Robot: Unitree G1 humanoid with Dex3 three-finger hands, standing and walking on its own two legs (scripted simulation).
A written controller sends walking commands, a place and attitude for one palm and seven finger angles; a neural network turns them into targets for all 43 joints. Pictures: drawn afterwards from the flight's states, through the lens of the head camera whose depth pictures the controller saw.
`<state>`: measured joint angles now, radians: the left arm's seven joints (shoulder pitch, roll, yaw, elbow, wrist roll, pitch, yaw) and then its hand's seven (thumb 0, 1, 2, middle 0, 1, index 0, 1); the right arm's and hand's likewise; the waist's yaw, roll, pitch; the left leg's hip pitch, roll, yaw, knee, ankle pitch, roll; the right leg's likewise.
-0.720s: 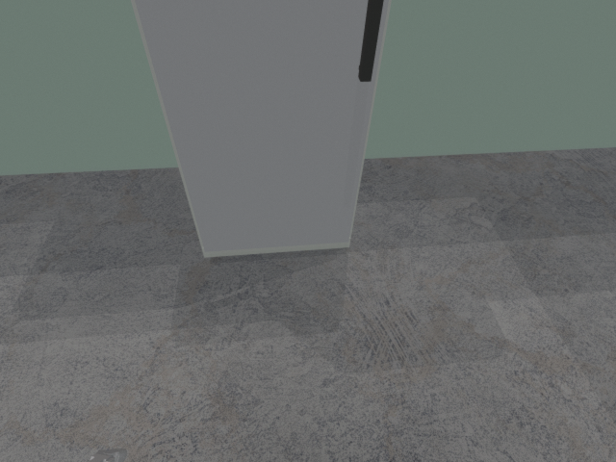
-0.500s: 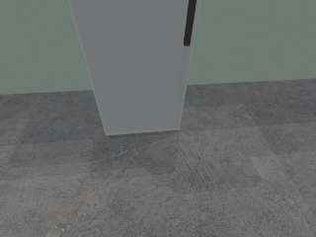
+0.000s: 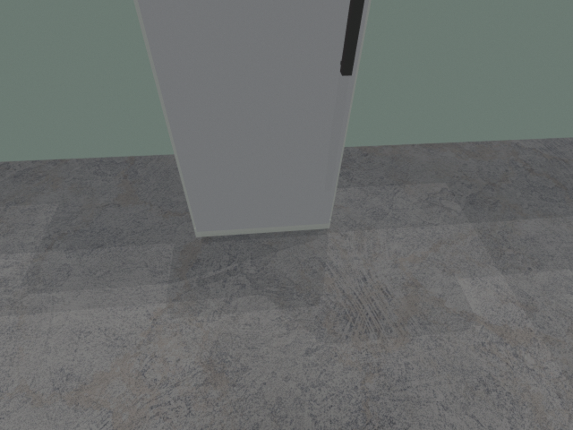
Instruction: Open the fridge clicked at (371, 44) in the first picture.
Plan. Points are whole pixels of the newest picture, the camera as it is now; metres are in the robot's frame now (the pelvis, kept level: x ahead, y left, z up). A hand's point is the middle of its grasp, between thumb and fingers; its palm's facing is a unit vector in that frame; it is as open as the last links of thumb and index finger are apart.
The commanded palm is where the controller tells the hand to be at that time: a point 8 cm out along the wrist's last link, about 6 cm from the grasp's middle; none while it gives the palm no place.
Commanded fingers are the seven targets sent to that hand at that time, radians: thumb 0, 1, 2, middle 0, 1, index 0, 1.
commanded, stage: stand and wait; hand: right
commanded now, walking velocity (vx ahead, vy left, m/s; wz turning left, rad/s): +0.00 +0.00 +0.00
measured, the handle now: out of the picture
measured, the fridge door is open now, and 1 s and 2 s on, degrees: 0 0 0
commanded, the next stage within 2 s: look at it before walking up in 0.10 s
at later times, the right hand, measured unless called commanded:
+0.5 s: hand out of the picture +0.08 -0.24 -0.15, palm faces -0.04 +0.94 -0.33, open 7.4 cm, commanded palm none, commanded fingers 0.00 -0.90 -0.90 0.20 0.30 0.20 0.30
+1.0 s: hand out of the picture +0.06 -0.23 -0.17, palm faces +0.03 +0.96 -0.29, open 7.4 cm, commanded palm none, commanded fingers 0.00 -0.90 -0.90 0.20 0.30 0.20 0.30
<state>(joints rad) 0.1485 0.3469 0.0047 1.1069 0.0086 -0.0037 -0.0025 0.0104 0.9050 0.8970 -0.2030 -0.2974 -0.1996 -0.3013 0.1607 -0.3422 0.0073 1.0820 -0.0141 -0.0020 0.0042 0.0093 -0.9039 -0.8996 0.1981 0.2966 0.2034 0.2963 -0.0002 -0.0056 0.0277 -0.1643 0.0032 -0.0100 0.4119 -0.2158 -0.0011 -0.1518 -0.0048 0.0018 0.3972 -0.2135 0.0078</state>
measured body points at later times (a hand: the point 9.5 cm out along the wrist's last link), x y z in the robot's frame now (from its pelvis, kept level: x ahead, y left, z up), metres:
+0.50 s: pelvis +0.00 +0.00 +0.00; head +0.00 +0.00 +0.45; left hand +0.08 +0.30 -0.13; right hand +0.08 -0.29 -0.13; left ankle +0.01 +0.12 -0.74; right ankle +0.00 -0.12 -0.74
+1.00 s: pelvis +0.02 +0.00 +0.00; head +0.01 -0.01 +0.45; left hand +0.08 +0.28 -0.15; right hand +0.06 -0.28 -0.14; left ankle +0.01 +0.12 -0.74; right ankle +0.00 -0.12 -0.73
